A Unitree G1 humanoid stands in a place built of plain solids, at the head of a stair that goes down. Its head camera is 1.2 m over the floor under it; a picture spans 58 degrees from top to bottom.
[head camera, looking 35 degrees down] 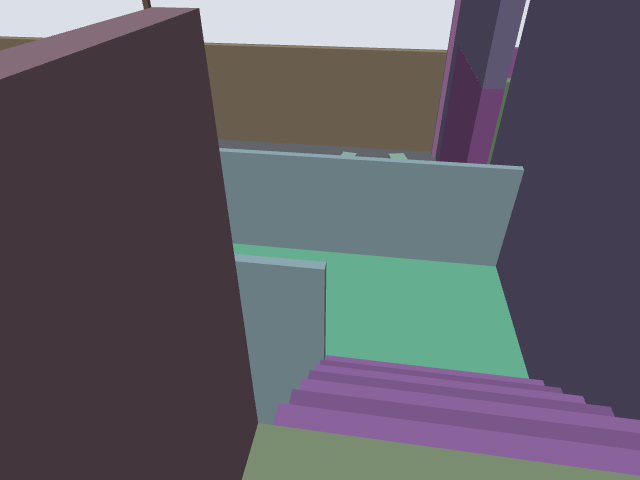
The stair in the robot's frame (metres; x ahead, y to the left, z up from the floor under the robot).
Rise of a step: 0.21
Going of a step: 0.21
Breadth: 1.60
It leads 8 degrees to the right of straight ahead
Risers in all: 8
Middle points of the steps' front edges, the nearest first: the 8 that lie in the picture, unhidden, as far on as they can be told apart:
0.64 -0.61 0.00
0.85 -0.64 -0.20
1.06 -0.67 -0.41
1.27 -0.70 -0.61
1.48 -0.73 -0.82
1.69 -0.76 -1.02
1.90 -0.79 -1.23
2.10 -0.82 -1.43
